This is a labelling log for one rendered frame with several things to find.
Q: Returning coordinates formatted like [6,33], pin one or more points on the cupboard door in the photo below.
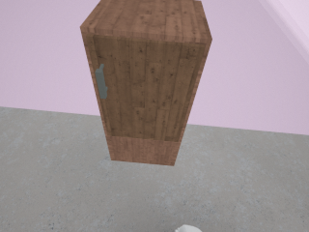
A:
[149,84]

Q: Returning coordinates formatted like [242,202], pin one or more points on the handle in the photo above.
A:
[102,88]

